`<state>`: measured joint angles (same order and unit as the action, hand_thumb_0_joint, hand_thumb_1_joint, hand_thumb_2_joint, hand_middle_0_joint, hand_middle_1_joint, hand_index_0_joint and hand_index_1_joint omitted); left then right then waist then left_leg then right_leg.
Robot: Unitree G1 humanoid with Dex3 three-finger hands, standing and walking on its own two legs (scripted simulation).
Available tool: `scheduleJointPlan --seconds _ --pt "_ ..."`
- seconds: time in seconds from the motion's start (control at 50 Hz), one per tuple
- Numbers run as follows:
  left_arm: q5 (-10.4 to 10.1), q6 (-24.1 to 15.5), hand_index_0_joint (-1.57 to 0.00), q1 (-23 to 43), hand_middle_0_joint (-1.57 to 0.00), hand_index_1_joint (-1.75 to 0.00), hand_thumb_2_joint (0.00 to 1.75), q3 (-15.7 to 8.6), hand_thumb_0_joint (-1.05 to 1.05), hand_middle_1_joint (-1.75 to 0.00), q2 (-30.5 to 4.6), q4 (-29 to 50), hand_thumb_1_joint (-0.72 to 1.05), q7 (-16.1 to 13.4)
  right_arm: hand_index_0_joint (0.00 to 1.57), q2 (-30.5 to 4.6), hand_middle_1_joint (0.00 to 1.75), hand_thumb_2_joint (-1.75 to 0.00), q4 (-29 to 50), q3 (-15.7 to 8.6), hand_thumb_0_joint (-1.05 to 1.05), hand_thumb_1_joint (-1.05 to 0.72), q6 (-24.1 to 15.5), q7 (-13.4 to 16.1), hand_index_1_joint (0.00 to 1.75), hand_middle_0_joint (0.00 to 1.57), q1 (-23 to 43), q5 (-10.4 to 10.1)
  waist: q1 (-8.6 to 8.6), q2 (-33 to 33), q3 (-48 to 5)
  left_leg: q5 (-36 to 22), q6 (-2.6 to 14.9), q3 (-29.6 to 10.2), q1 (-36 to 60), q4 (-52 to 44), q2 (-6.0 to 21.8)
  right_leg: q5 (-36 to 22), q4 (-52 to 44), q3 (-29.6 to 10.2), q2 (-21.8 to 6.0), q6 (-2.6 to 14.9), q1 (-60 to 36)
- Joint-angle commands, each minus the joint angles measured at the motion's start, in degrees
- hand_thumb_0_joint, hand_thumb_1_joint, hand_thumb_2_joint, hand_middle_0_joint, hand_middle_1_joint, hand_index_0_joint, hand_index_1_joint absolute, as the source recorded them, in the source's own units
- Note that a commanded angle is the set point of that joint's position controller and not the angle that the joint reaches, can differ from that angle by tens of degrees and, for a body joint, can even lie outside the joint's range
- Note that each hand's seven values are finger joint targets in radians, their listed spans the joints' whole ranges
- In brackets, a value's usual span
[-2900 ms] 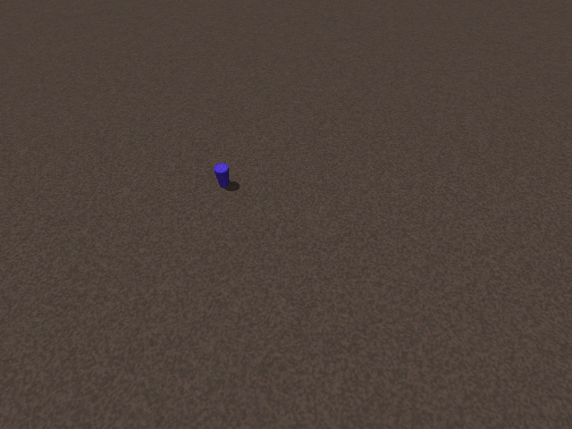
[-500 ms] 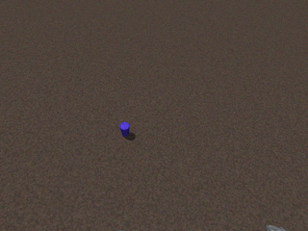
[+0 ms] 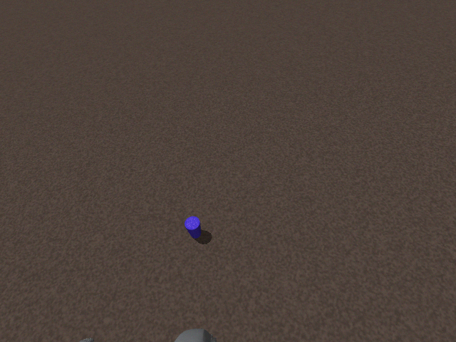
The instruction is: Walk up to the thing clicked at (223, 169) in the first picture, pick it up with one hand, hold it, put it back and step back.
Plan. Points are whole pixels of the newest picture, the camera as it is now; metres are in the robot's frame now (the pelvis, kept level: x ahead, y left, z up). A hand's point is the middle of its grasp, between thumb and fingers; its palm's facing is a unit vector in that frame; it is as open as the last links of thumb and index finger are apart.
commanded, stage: walk up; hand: left
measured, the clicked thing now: (194, 228) +0.71 +0.24 -0.71
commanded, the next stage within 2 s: none
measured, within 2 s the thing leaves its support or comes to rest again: neither
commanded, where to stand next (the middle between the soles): +0.28 +0.02 m, yaw +1 degrees
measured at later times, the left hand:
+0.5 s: hand (98, 317) +0.20 +0.31 -0.15, palm faces -0.05 -0.94 -0.34, open 7.4 cm
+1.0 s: hand (113, 282) +0.27 +0.30 -0.15, palm faces +0.01 -0.93 -0.37, open 7.4 cm
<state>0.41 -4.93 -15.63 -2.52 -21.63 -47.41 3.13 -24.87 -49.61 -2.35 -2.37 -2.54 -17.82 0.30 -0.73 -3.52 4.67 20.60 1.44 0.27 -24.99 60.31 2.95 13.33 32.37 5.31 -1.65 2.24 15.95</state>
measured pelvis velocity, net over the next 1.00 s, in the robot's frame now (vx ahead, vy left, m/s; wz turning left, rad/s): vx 0.21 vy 0.03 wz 0.01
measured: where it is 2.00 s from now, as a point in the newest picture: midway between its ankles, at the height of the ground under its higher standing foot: (244, 340)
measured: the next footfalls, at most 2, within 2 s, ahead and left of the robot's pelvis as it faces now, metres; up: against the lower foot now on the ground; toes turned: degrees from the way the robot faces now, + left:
left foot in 0.24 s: +0.21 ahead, +0.15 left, +0.00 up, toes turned +6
right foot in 0.64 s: +0.31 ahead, -0.11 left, +0.00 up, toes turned +0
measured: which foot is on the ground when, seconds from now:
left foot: up 0.00-0.22, down 0.24-0.64, up 0.66-0.88, down 0.90-1.00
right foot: down 0.00-0.26, up 0.28-0.62, down 0.64-1.00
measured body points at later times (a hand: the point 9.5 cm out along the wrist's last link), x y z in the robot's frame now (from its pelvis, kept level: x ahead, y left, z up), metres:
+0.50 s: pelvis +0.15 +0.03 +0.00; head +0.17 +0.06 +0.45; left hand +0.20 +0.36 -0.12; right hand +0.21 -0.29 -0.09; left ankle +0.18 +0.14 -0.73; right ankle +0.21 -0.11 -0.68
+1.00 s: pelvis +0.21 +0.03 -0.01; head +0.21 +0.03 +0.44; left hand +0.27 +0.35 -0.13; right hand +0.26 -0.29 -0.13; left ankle +0.23 +0.15 -0.73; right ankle +0.27 -0.11 -0.73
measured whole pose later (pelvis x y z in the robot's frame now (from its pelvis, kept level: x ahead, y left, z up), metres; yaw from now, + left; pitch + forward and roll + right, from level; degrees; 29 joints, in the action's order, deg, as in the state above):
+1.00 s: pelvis +0.21 +0.03 -0.01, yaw +1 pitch -3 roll +0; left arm 0.5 -0.2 -11.6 -1.2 -22.5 -56.0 0.9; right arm -22.6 -58.0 -1.2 -1.0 -1.0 -14.0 1.4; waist -0.7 0.6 2.5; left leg 17.8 0.4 2.3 -16.8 37.2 1.1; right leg 19.7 39.0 0.2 -2.6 0.6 20.5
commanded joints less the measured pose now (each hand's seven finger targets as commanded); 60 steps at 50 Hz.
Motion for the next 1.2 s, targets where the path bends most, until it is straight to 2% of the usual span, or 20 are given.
scheduleJointPlan --seconds 0.0,0.14,0.2,0.22,0.24,0.26,0.36,0.52,0.58,0.6,0.64,0.66,0.74,0.86,0.88,0.9,0.92,1.0,1.08,1.18 --pt "0.0 -1.09 -0.2 -3.31 -0.2 -0.3 0.9 -5.3 0.0 -0.3 -16.74 4.02 0.9 -1.23 0.2 -9.89 0.3 -0.9 3.19 -3.74 0.0 -0.9 -1.06 -0.45 0.3 0.2 -2.99 0.68 -0.86 11.77 -1.1 -2.88 -1.29 -0.16 -5.74 -9.83 2.68 5.73 -18.51 -14.13 -13.28 11.1 -3.74" --pt "0.22 -0.52 -0.2 -2.45 -0.2 -0.3 0.9 -5.05 0.0 -0.3 -17.93 5.06 0.9 -0.57 0.2 -9.09 0.3 -0.9 4.53 -4.28 0.0 -0.9 -2.44 -1.07 0.3 0.2 2.07 0.79 -1.17 9.88 -0.52 -8.76 -0.86 2.72 4.38 -25.29 1.3 12.97 -15.62 -11.04 -13.23 9.67 1.31" --pt "0.61 0.25 -0.2 -1.63 -0.2 -0.3 0.9 -3.79 0.0 -0.3 -16.06 5.3 0.9 -0.48 0.2 -10.86 0.3 -0.9 2.28 -5.22 0.0 -0.9 -3.08 -0.4 0.3 0.2 -4.03 1.07 3.03 5.1 -1.74 -5.22 0.4 4.07 18.58 -27.66 -1.22 15.77 -6.04 -8.05 -10.47 7.05 10.23" --pt "0.71 0.41 -0.2 -2.62 -0.2 -0.3 0.9 -2.76 0.0 -0.3 -13.52 5.52 0.9 -0.59 0.2 -13.33 0.3 -0.9 1.04 -5.92 0.0 -0.9 -3.49 0.31 0.3 0.2 -9.05 1.08 5.29 -2.53 -3.73 4.67 2.14 -1.53 25.27 -32.51 1.02 12.77 6.55 -5.07 -7.34 5.3 14.68" --pt "-0.14 0.53 -0.2 -4.52 -0.2 -0.3 0.9 -1.89 0.0 -0.3 -9.43 5.88 0.9 -0.42 0.2 -18.69 0.3 -0.9 1.85 -7.24 0.0 -0.9 -3.97 0.79 0.3 0.2 -11.56 1.54 6.09 -16.02 -5.47 17.76 8.15 -29.91 31.09 -44.6 16.18 14.19 25.26 0.61 1.21 0.77 25.89" --pt "0.19 1.18 -0.2 -3.91 -0.2 -0.3 0.9 -3.47 0.0 -0.3 -14.93 3.84 0.9 -1.49 0.2 -19.87 0.3 -0.9 3.0 -7.4 0.0 -0.9 -3.89 0.78 0.3 0.2 -11.33 0.19 6.21 -9.46 -3.73 18.43 13.88 -40.39 26.67 -47.82 22.41 18.81 32.11 -5.99 0.3 0.95 26.45" --pt "-0.32 1.59 -0.2 -7.75 -0.2 -0.3 0.9 -3.22 0.0 -0.3 -14.69 -0.29 0.9 -1.29 0.2 -14.07 0.3 -0.9 4.8 -4.91 0.0 -0.9 -4.09 1.65 0.3 0.2 -3.66 -0.32 0.96 -4.7 -2.23 -11.9 9.8 -12.94 16.45 -43.47 13.26 7.26 28.65 -8.95 -3.64 -0.32 16.84" --pt "-0.36 1.94 -0.2 -3.36 -0.2 -0.3 0.9 -2.39 0.0 -0.3 -10.16 -1.11 0.9 -2.46 0.2 -12.36 0.3 -0.9 5.53 -3.38 0.0 -0.9 -2.05 2.54 0.3 0.2 1.01 -0.04 0.47 -6.02 -3.61 -41.2 10.28 -1.69 9.29 -32.81 11.21 -1.25 9.87 -2.15 -1.26 -1.59 3.67" --pt "-0.22 1.21 -0.2 -4.22 -0.2 -0.3 0.9 -2.59 0.0 -0.3 -10.92 -2.77 0.9 -3.23 0.2 -10.76 0.3 -0.9 5.02 -2.45 0.0 -0.9 -0.55 2.74 0.3 0.2 3.06 -1.14 -1.27 -1.62 -7.2 -28.8 5.87 0.32 8.28 -22.81 6.56 -10.34 -2.53 -1.73 1.23 -0.07 -5.51" --pt "0.15 0.71 -0.2 -4.76 -0.2 -0.3 0.9 -3.16 0.0 -0.3 -13.38 -3.14 0.9 -3.57 0.2 -7.71 0.3 -0.9 4.79 -1.46 0.0 -0.9 -0.34 2.76 0.3 0.2 1.83 -1.47 -1.86 4.89 -9.28 -18.63 3.6 1.15 5.44 -17.4 4.68 -17.29 -4.56 -6.98 -3.19 1.25 -10.24" --pt "0.09 0.43 -0.2 -4.83 -0.2 -0.3 0.9 -4.84 0.0 -0.3 -20.76 -1.61 0.9 -3.27 0.2 -8.31 0.3 -0.9 4.54 -1.64 0.0 -0.9 0.57 2.92 0.3 0.2 -0.81 -0.81 -2.12 15.35 -10.57 16.56 1.11 1.38 -3.89 -1.79 -2.42 -0.93 -12.54 -34.32 -21.63 13.87 -11.09" --pt "0.11 0.79 -0.2 -2.84 -0.2 -0.3 0.9 -4.97 0.0 -0.3 -21.37 -1.18 0.9 -3.37 0.2 -10.81 0.3 -0.9 3.33 -2.61 0.0 -0.9 0.97 3.37 0.3 0.2 0.71 -0.06 -2.06 13.45 -6.17 17.1 0.9 -1.34 -6.5 0.57 -0.24 8.19 -13.46 -36.76 -22.38 15.42 -6.97" --pt "1.0 1.31 -0.2 2.0 -0.2 -0.3 0.9 -3.44 0.0 -0.3 -17.49 -0.67 0.9 -3.56 0.2 -10.24 0.3 -0.9 -0.83 -2.68 0.0 -0.9 0.95 2.36 0.3 0.2 -0.68 0.0 -0.13 15.01 -2.84 7.12 0.23 -0.94 -3.61 -7.08 0.82 15.4 -14.41 -23.04 -13.19 9.71 -0.24" --pt "0.17 2.98 -0.2 6.81 -0.2 -0.3 0.9 -2.03 0.0 -0.3 -13.64 -1.34 0.9 -2.82 0.2 -8.42 0.3 -0.9 -5.82 -2.54 0.0 -0.9 -0.06 2.33 0.3 0.2 -2.07 0.88 1.8 10.15 -5.32 -4.15 -0.22 2.72 15.91 -28.85 -2.69 15.1 -6.31 -13.81 -9.78 5.48 11.2" --pt "-0.18 3.25 -0.2 6.96 -0.2 -0.3 0.9 -1.24 0.0 -0.3 -11.77 -1.6 0.9 -2.71 0.2 -9.43 0.3 -0.9 -5.51 -2.73 0.0 -0.9 -0.31 2.6 0.3 0.2 -0.71 1.31 2.07 6.92 -4.51 -1.87 0.83 -1.54 16.67 -33.4 -0.02 18.15 -4.71 -12.43 -8.07 3.43 13.88" --pt "-0.68 3.5 -0.2 6.83 -0.2 -0.3 0.9 -0.46 0.0 -0.3 -9.11 -1.81 0.9 -2.57 0.2 -12.34 0.3 -0.9 -4.34 -2.96 0.0 -0.9 -0.69 2.69 0.3 0.2 2.56 1.62 0.99 -0.55 -3.61 10.41 3.29 -16.69 12.67 -41.1 8.26 18.14 -0.15 -10.17 -3.93 0.19 15.19" --pt "-0.74 3.7 -0.2 7.06 -0.2 -0.3 0.9 -1.01 0.0 -0.3 -11.37 -3.51 0.9 -2.86 0.2 -14.49 0.3 -0.9 -3.55 -2.85 0.0 -0.9 -0.64 2.52 0.3 0.2 7.0 0.74 -0.09 -3.35 -0.74 21.82 7.16 -22.37 3.55 -46.34 13.81 15.13 6.46 -5.22 -0.2 -0.58 8.45" --pt "-0.58 2.52 -0.2 4.81 -0.2 -0.3 0.9 -1.02 0.0 -0.3 -11.9 -8.2 0.9 -2.96 0.2 -10.55 0.3 -0.9 -4.77 -0.76 0.0 -0.9 -0.53 2.23 0.3 0.2 11.4 0.37 -1.86 -2.87 -1.51 0.96 2.56 -8.87 2.14 -39.02 6.61 0.74 -3.64 -7.28 -1.77 -0.43 -4.4" --pt "-0.57 2.4 -0.2 8.45 -0.2 -0.3 0.9 -0.21 0.0 -0.3 -12.5 -9.55 0.9 -2.92 0.2 -9.87 0.3 -0.9 -6.78 -0.48 0.0 -0.9 -0.12 2.36 0.3 0.2 10.65 0.21 -0.02 -1.58 -3.37 2.35 1.47 -7.32 6.31 -40.22 4.99 0.86 -6.24 -9.38 -3.19 0.02 -4.32" --pt "-1.01 2.3 -0.2 8.82 -0.2 -0.3 0.9 0.45 0.0 -0.3 -12.12 -12.53 0.9 -3.13 0.2 -9.4 0.3 -0.9 -8.75 -0.28 0.0 -0.9 -0.24 2.7 0.3 0.2 12.25 -0.35 -0.01 1.14 -5.58 -11.94 1.22 -5.06 13.11 -38.61 4.75 -10.29 -8.53 -9.4 -4.57 -0.36 -5.39"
